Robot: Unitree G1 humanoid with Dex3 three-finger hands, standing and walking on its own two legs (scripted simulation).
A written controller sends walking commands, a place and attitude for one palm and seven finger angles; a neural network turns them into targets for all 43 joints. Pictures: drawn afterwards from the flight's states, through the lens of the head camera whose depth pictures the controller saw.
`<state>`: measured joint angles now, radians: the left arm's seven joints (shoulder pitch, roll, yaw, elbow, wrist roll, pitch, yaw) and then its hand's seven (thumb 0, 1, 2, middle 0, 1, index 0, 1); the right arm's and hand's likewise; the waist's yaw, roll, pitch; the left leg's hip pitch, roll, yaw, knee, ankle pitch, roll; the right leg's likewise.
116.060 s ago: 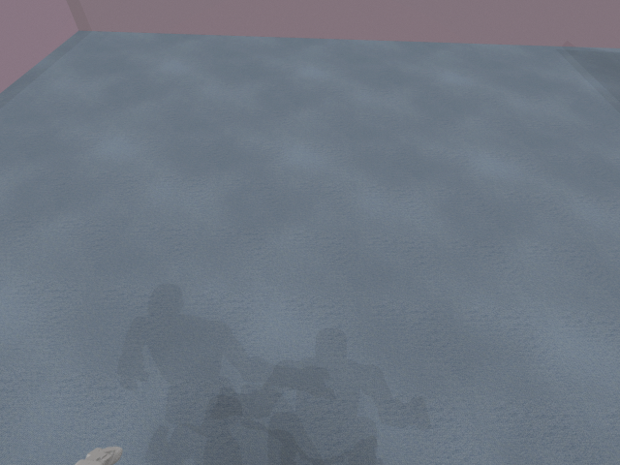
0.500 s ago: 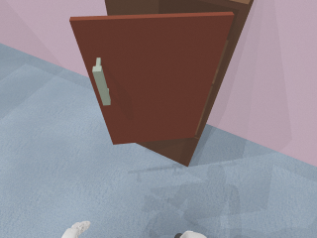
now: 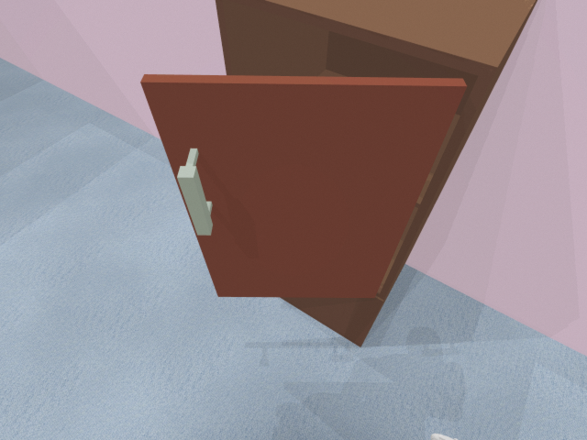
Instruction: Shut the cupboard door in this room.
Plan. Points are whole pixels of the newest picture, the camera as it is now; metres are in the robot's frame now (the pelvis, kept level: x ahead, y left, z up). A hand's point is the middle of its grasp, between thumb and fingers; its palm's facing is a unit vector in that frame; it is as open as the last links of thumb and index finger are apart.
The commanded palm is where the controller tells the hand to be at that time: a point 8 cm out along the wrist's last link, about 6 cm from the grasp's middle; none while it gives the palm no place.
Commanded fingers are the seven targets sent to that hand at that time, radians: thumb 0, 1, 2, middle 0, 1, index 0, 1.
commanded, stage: come to a stop and stand still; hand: left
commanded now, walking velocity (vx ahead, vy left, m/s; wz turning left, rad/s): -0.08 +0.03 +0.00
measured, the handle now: (199, 193) +0.44 +0.19 +0.06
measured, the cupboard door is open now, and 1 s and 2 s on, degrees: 33 33 33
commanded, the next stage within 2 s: look again from close up in 0.70 s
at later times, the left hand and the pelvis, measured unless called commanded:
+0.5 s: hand out of the picture +0.03 +0.26 -0.16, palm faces -0.02 -0.96 -0.26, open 7.4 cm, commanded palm none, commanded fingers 0.00 0.90 0.90 -0.20 -0.30 -0.20 -0.30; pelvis -0.04 +0.07 +0.00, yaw -2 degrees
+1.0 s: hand out of the picture -0.05 +0.24 -0.17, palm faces -0.01 -0.98 -0.18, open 7.4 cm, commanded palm none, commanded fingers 0.00 0.90 0.90 -0.20 -0.30 -0.20 -0.30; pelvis -0.03 +0.07 +0.00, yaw -1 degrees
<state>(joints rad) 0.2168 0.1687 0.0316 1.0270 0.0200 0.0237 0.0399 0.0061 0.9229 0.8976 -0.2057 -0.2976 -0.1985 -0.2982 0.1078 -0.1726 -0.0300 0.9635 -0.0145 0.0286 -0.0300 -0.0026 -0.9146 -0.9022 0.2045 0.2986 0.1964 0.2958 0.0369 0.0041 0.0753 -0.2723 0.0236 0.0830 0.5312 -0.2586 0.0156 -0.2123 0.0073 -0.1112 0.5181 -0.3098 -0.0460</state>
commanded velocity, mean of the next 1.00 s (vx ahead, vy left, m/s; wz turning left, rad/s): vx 0.00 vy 0.00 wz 0.00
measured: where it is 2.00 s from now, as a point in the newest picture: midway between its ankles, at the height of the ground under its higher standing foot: outside the picture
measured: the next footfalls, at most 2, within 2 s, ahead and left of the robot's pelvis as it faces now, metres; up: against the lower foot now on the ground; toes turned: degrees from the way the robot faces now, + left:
none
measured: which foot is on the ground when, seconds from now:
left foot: down 0.00-1.00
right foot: down 0.00-1.00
